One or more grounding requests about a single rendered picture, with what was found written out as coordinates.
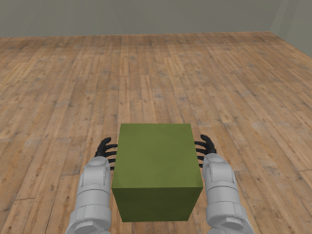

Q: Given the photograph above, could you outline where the left robot hand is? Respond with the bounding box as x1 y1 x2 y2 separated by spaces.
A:
95 137 118 171

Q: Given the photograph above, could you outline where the carton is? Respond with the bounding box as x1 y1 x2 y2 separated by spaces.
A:
111 123 204 222

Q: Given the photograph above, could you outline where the robot right forearm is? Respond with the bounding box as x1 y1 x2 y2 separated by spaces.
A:
202 153 255 234

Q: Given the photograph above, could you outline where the right robot hand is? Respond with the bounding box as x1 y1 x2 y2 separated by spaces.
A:
194 135 216 168

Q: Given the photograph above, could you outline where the robot left forearm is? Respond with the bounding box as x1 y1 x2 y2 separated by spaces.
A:
64 156 111 234

